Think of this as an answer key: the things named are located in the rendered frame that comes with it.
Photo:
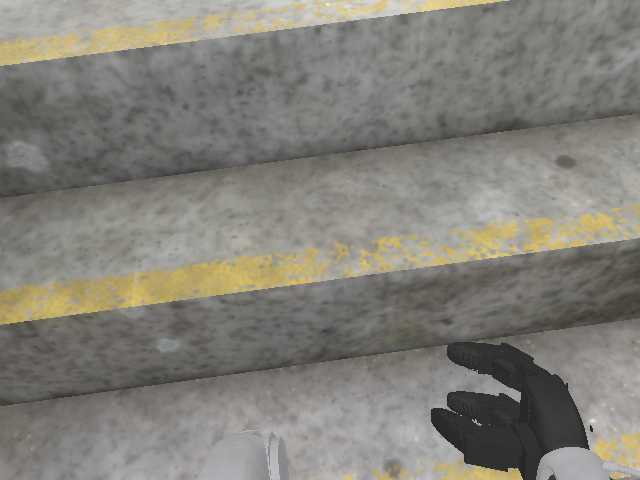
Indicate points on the right robot forearm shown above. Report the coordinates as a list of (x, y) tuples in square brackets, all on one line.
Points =
[(571, 463)]

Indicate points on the left robot thigh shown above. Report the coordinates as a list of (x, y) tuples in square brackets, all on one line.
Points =
[(246, 456)]

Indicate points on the robot right hand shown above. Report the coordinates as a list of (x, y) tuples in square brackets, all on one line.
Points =
[(519, 434)]

